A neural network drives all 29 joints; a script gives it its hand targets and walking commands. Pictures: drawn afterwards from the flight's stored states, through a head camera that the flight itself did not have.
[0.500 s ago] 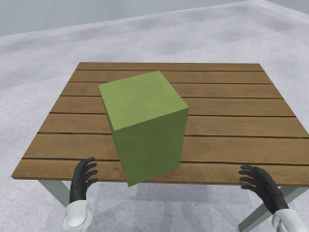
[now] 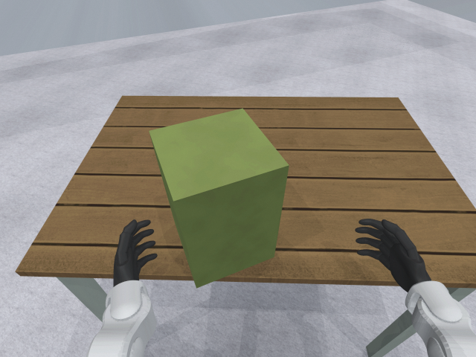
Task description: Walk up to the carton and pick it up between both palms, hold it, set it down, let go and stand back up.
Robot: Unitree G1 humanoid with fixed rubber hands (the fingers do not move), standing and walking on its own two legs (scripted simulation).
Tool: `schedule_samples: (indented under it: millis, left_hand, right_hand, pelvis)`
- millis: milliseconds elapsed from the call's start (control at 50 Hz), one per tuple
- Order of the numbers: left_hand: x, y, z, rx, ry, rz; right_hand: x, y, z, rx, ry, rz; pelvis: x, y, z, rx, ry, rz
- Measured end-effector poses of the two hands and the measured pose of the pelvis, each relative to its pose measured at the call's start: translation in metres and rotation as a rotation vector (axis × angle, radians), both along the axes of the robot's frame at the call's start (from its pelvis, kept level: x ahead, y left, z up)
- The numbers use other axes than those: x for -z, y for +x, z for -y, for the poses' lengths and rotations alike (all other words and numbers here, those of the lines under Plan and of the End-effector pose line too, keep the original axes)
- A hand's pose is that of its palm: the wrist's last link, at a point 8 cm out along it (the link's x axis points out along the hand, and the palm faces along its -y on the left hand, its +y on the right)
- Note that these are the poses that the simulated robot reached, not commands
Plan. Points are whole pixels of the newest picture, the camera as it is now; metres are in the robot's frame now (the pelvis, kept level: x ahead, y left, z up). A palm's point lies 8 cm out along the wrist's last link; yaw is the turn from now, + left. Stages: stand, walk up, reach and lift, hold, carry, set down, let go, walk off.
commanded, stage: reach and lift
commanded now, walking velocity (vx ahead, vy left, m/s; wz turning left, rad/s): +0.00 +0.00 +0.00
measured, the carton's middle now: (218, 201) +0.40 +0.05 +0.07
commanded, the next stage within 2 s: none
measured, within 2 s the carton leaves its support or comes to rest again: neither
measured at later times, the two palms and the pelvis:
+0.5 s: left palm (129, 227) +0.28 +0.16 +0.15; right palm (386, 203) +0.34 -0.21 +0.13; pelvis -0.01 +0.00 +0.00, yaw +0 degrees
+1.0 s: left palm (124, 195) +0.32 +0.18 +0.17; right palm (362, 153) +0.41 -0.19 +0.17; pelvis +0.01 +0.01 +0.00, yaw +0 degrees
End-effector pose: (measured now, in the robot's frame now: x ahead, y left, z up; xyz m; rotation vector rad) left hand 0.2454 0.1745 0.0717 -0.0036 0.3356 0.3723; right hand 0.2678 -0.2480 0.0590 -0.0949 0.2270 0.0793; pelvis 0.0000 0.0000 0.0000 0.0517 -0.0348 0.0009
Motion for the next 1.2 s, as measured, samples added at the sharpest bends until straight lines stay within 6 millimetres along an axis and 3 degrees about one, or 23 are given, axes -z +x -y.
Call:
schedule_samples:
  millis: [140,300,580,840,1020,1200]
  left_hand:
    - [-0.018,0.016,0.006,0.021,0.002,-0.006]
    - [-0.037,0.021,0.008,0.037,0.003,-0.009]
    - [-0.09,0.04,0.009,0.053,0.021,0.087]
    - [-0.097,0.065,0.003,0.045,0.016,0.073]
    - [-0.097,0.077,-0.002,0.036,0.011,0.059]
    - [-0.12,0.087,-0.006,0.028,0.012,0.119]
  right_hand:
    - [-0.015,0.025,-0.006,0.02,0.016,0.004]
    - [-0.031,0.039,-0.017,0.019,0.015,0.008]
    - [-0.085,0.086,-0.038,-0.007,0.016,0.07]
    - [-0.104,0.128,-0.054,-0.026,0.015,0.061]
    - [-0.116,0.145,-0.063,-0.049,0.001,0.073]
    - [-0.137,0.166,-0.078,-0.073,-0.001,0.086]
  pelvis:
    - [0.0,0.002,0.0,0.001,0.0,-0.003]
    - [-0.001,0.001,-0.001,0.002,-0.002,-0.006]
    - [-0.001,-0.01,-0.004,0.005,-0.007,0.006]
    - [-0.002,-0.001,-0.005,0.005,-0.008,-0.01]
    - [-0.003,0.006,-0.007,0.006,-0.014,-0.027]
    - [-0.003,0.007,-0.008,0.007,-0.018,-0.032]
